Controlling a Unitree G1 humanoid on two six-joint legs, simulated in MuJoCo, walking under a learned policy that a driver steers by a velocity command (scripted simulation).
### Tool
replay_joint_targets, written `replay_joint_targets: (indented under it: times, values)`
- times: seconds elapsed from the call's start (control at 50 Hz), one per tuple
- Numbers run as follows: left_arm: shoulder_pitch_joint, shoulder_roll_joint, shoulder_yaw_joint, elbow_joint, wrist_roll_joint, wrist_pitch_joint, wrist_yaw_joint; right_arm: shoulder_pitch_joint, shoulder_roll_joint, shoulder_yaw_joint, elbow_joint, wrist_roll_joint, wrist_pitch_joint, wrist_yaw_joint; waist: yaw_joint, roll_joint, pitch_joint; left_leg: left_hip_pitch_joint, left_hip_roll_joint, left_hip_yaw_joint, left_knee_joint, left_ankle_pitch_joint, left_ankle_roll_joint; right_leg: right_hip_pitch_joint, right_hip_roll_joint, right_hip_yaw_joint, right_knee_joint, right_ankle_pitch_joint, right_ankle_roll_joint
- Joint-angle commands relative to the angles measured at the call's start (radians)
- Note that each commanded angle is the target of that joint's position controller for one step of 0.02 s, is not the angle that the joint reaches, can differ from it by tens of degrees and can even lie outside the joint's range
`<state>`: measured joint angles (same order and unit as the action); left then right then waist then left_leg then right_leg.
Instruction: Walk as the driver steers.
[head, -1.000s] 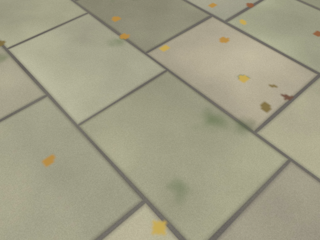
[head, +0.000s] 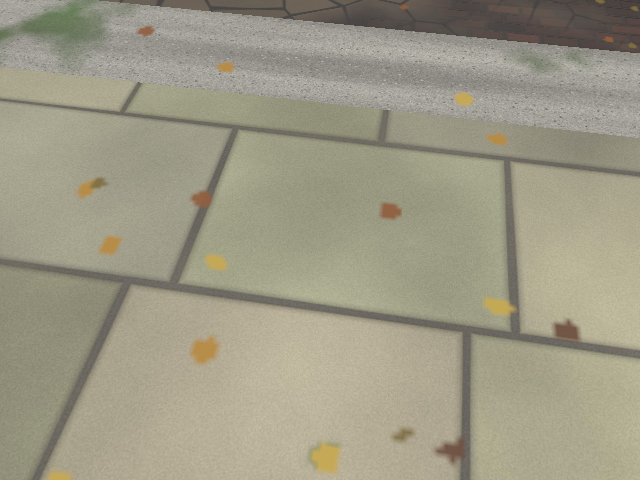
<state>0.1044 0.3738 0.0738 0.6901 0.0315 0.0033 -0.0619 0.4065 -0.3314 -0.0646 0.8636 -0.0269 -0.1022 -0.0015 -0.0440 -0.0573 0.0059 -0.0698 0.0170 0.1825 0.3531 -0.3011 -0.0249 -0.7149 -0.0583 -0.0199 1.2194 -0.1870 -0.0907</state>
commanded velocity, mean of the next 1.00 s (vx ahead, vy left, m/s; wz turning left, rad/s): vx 1.00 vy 0.00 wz -0.99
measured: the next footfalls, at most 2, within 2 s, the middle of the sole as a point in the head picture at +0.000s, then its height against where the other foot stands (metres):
right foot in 0.22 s outside the picture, level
left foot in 0.62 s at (337, 337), level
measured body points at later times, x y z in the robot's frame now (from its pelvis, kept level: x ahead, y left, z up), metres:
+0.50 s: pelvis +0.45 -0.06 +0.00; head +0.48 -0.08 +0.45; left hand +0.56 +0.21 -0.12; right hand +0.58 -0.37 -0.06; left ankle +0.71 +0.04 -0.68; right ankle +0.34 -0.06 -0.74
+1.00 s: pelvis +0.83 -0.27 -0.02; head +0.84 -0.30 +0.43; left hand +1.18 -0.39 -0.05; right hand +0.55 -0.37 -0.15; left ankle +0.80 -0.03 -0.74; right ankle +0.88 -0.47 -0.69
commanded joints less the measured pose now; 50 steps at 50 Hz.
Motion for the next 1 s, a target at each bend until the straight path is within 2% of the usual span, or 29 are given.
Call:
replay_joint_targets:
  times: [0.02, 0.08, 0.12, 0.16, 0.18, 0.2, 0.22, 0.24, 0.26, 0.3, 0.32, 0.34, 0.38, 0.46, 0.54, 0.58, 0.6, 0.62, 0.64, 0.66, 0.68, 0.72, 0.74, 0.78, 0.82, 0.86, 0.92, 0.96, 1.0]
  values:
    - [-0.073, -0.043, -0.037, -0.123, -0.003, -0.001, -0.026, -0.101, -0.032, 0.008, -0.062, 0.004, -0.037, 0.007, 0.074, 0.138, 0.084, -0.069, 0.222, -0.054, -0.236, 0.349, 0.073, -0.041, -0.049, 0.016, -0.141, 0.153, -0.004]
    - [-0.176, -0.042, -0.050, -0.149, -0.001, -0.004, -0.044, -0.045, -0.077, -0.001, -0.038, 0.002, -0.035, 0.000, 0.052, 0.093, 0.137, -0.033, 0.189, 0.077, -0.260, 0.576, 0.049, 0.067, 0.000, -0.110, -0.383, 0.220, -0.048]
    - [-0.165, -0.024, -0.046, -0.136, -0.002, -0.009, -0.039, 0.009, -0.122, -0.009, -0.034, 0.002, -0.022, -0.009, 0.065, 0.113, 0.095, 0.076, 0.193, 0.113, -0.148, 1.051, 0.033, 0.165, 0.083, -0.183, -0.449, 0.181, -0.084]
    - [-0.011, 0.021, -0.027, -0.094, -0.004, -0.015, -0.022, 0.008, -0.188, -0.025, -0.046, -0.003, 0.012, -0.026, 0.164, 0.166, -0.012, 0.142, 0.237, 0.107, 0.108, 1.361, 0.031, 0.336, 0.147, -0.186, -0.466, 0.072, -0.118]
    - [0.167, 0.057, -0.007, -0.046, -0.006, -0.017, -0.010, -0.030, -0.213, -0.033, -0.064, -0.007, 0.030, -0.028, 0.250, 0.183, -0.093, 0.096, 0.262, 0.087, 0.329, 1.403, 0.048, 0.521, 0.169, -0.159, -0.469, 0.017, -0.145]
    - [0.376, 0.102, 0.025, 0.028, -0.006, -0.022, 0.012, -0.064, -0.206, -0.034, -0.086, -0.013, 0.043, -0.024, 0.328, 0.149, -0.181, -0.062, 0.255, 0.068, 0.642, 1.219, 0.051, 0.798, 0.180, -0.089, -0.541, -0.022, -0.178]
    - [0.334, 0.167, 0.058, 0.041, -0.028, -0.011, 0.039, -0.064, -0.126, -0.020, -0.114, -0.018, 0.042, -0.004, 0.250, -0.056, -0.143, -0.344, 0.077, 0.065, 1.008, 0.246, 0.024, 0.939, 0.077, 0.123, -0.612, -0.118, -0.209]
    - [0.240, 0.291, 0.074, -0.019, 0.010, 0.008, 0.038, -0.002, -0.059, 0.002, -0.229, -0.009, 0.025, 0.002, 0.118, -0.190, -0.256, -0.749, -0.044, -0.080, 1.345, -0.233, -0.031, 1.198, -0.170, 0.700, -0.745, -0.083, -0.401]
    - [0.309, 0.261, 0.078, -0.038, 0.006, 0.016, 0.053, -0.135, -0.109, 0.005, -0.271, -0.006, -0.005, 0.002, 0.198, -0.004, -0.301, -0.847, -0.009, -0.254, 1.326, -0.139, -0.021, 1.184, -0.201, 0.847, -0.910, -0.215, -0.410]
    - [0.266, 0.171, 0.058, 0.016, -0.010, -0.010, 0.069, -0.185, -0.095, 0.018, -0.266, -0.011, -0.020, -0.001, 0.096, 0.143, -0.037, -0.782, 0.080, -0.262, 1.085, -0.070, -0.013, 0.846, -0.143, 0.693, -0.979, -0.097, -0.323]
    - [0.224, 0.148, 0.048, 0.015, -0.015, -0.026, 0.073, -0.167, -0.082, 0.022, -0.251, -0.032, -0.002, -0.005, 0.045, 0.168, 0.004, -0.695, 0.103, -0.260, 1.018, -0.082, -0.021, 0.708, -0.079, 0.579, -0.979, -0.012, -0.285]
    - [0.198, 0.122, 0.036, 0.009, -0.018, -0.041, 0.075, -0.126, -0.080, 0.025, -0.245, -0.045, 0.023, -0.003, 0.004, 0.141, 0.020, -0.617, 0.116, -0.260, 0.962, -0.099, -0.037, 0.588, -0.054, 0.534, -0.983, 0.057, -0.292]
    - [0.205, 0.093, 0.025, 0.014, -0.026, -0.065, 0.067, -0.168, -0.062, 0.029, -0.263, -0.048, 0.057, 0.001, -0.007, 0.130, 0.045, -0.556, 0.134, -0.243, 0.820, -0.137, -0.065, 0.439, -0.004, 0.469, -1.012, 0.060, -0.291]
    - [0.218, 0.107, 0.036, 0.017, -0.023, -0.081, 0.052, -0.393, -0.002, 0.058, -0.349, -0.014, 0.054, 0.023, 0.057, 0.066, 0.092, -0.403, 0.089, -0.193, 0.433, 0.259, -0.061, 0.293, 0.091, 0.389, -1.052, 0.138, -0.214]
    - [0.271, 0.131, 0.050, 0.036, -0.036, -0.079, 0.050, -0.423, -0.047, 0.047, -0.355, 0.004, 0.047, 0.019, 0.098, 0.019, 0.034, -0.279, 0.028, -0.210, 0.229, 0.360, -0.024, 0.468, 0.049, 0.441, -0.965, 0.344, -0.146]
    - [0.263, 0.168, 0.058, 0.037, -0.028, -0.075, 0.056, -0.293, -0.112, 0.019, -0.316, 0.005, 0.041, 0.002, 0.034, 0.028, -0.061, -0.125, -0.027, -0.212, 0.195, 0.211, -0.006, 0.568, 0.052, 0.450, -0.766, 0.578, -0.100]
    - [0.225, 0.198, 0.062, 0.035, -0.025, -0.076, 0.051, -0.121, -0.147, 0.000, -0.279, 0.005, 0.036, -0.012, -0.078, 0.051, -0.151, 0.068, -0.030, -0.192, 0.182, 0.141, 0.004, 0.532, 0.084, 0.413, -0.544, 0.629, -0.073]
    - [0.188, 0.135, 0.044, 0.017, -0.022, -0.089, 0.047, 0.096, -0.208, -0.025, -0.240, -0.011, 0.031, -0.035, -0.177, 0.090, -0.260, 0.323, 0.090, -0.292, 0.206, -0.050, 0.029, 0.380, 0.131, 0.361, -0.241, 0.484, -0.052]
    - [0.220, -0.040, -0.001, -0.032, -0.044, -0.096, 0.051, 0.169, -0.282, -0.041, -0.226, -0.054, 0.027, -0.043, -0.133, 0.366, -0.350, 0.530, 0.389, -0.733, 0.054, -0.438, 0.078, 0.087, 0.241, 0.251, 0.076, -0.319, -0.034]
    - [0.275, -0.007, -0.017, -0.062, -0.050, -0.087, 0.057, 0.033, -0.278, -0.049, -0.243, -0.042, 0.033, -0.030, -0.031, 0.487, -0.369, 0.461, 0.469, -1.121, -0.113, -0.570, 0.134, -0.049, 0.185, 0.184, 0.202, -0.281, -0.041]
    - [0.200, 0.052, -0.009, -0.030, -0.021, -0.068, 0.058, -0.088, -0.158, -0.029, -0.269, -0.033, 0.040, -0.026, -0.029, 0.285, -0.206, 0.309, 0.412, -0.961, -0.109, -0.607, 0.139, -0.080, 0.102, 0.151, 0.214, -0.168, -0.038]
    - [0.067, 0.052, -0.005, -0.030, 0.012, -0.050, 0.028, -0.059, -0.074, -0.006, -0.218, -0.028, 0.047, -0.014, -0.047, 0.091, -0.028, 0.096, 0.290, -0.544, -0.076, -0.159, 0.087, -0.024, 0.022, 0.123, 0.108, -0.108, -0.022]
    - [0.098, 0.023, -0.012, -0.056, 0.008, -0.036, 0.013, -0.060, -0.081, -0.005, -0.193, -0.027, 0.042, -0.020, -0.003, 0.170, -0.045, 0.072, 0.301, -0.531, -0.101, -0.167, 0.108, -0.037, 0.019, 0.109, 0.113, -0.110, -0.009]
    - [0.041, -0.009, -0.026, -0.095, 0.009, -0.008, -0.008, -0.047, -0.054, 0.002, -0.150, -0.006, 0.016, -0.005, 0.019, 0.177, 0.010, -0.005, 0.301, -0.435, -0.158, -0.072, 0.105, -0.064, -0.028, 0.109, 0.113, -0.089, 0.002]
    - [-0.023, -0.020, -0.035, -0.133, 0.005, 0.002, -0.017, -0.049, -0.048, 0.003, -0.129, 0.004, -0.003, 0.007, 0.036, 0.129, 0.049, -0.026, 0.293, -0.290, -0.192, 0.100, 0.098, -0.102, -0.044, 0.101, 0.077, -0.013, 0.007]
    - [-0.070, -0.018, -0.041, -0.165, 0.001, 0.005, -0.024, -0.082, -0.060, 0.001, -0.118, 0.001, -0.015, 0.008, 0.065, 0.141, 0.074, -0.060, 0.260, -0.143, -0.227, 0.205, 0.078, -0.087, -0.044, 0.074, -0.016, 0.088, 0.007]
    - [-0.176, -0.017, -0.050, -0.194, 0.000, 0.005, -0.042, -0.037, -0.083, -0.004, -0.084, -0.003, -0.019, 0.005, 0.047, 0.115, 0.133, -0.038, 0.210, 0.020, -0.267, 0.372, 0.057, -0.024, -0.018, -0.040, -0.254, 0.177, -0.025]
    - [-0.221, -0.030, -0.058, -0.197, 0.001, -0.001, -0.048, 0.004, -0.108, -0.008, -0.064, -0.006, -0.013, -0.002, 0.038, 0.095, 0.147, 0.020, 0.195, 0.098, -0.235, 0.679, 0.043, 0.062, 0.031, -0.128, -0.388, 0.162, -0.067]
    - [-0.168, -0.008, -0.047, -0.171, -0.002, -0.005, -0.035, 0.036, -0.159, -0.019, -0.064, -0.002, 0.004, -0.014, 0.078, 0.136, 0.071, 0.129, 0.215, 0.117, -0.088, 1.184, 0.033, 0.178, 0.112, -0.188, -0.431, 0.100, -0.100]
